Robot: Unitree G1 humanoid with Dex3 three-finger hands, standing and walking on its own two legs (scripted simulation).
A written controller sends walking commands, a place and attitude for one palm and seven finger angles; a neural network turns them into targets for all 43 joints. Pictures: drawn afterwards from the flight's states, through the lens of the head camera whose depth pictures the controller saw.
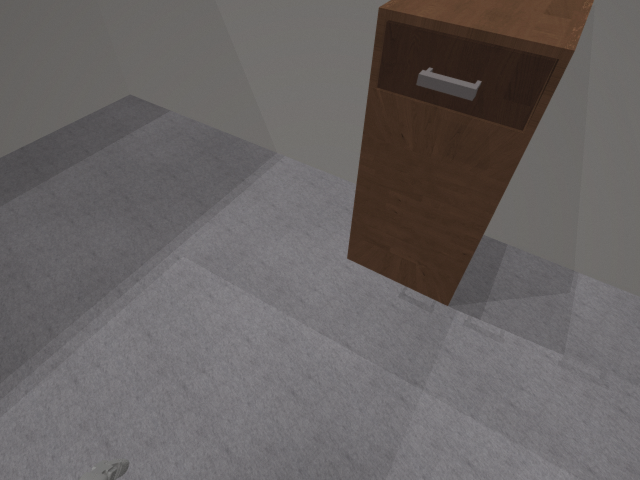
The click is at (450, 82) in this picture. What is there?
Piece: drawer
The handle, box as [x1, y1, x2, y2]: [416, 67, 481, 100]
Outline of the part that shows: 418,74 416,83 418,85 471,100 474,97 481,81 477,80 474,84 433,73 431,71 432,68 429,67 426,70 422,70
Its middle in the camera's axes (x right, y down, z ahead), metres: +0.31 -0.37 +0.92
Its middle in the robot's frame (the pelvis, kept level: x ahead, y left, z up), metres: +0.96 -0.26 +0.07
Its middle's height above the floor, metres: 0.84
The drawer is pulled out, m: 0.00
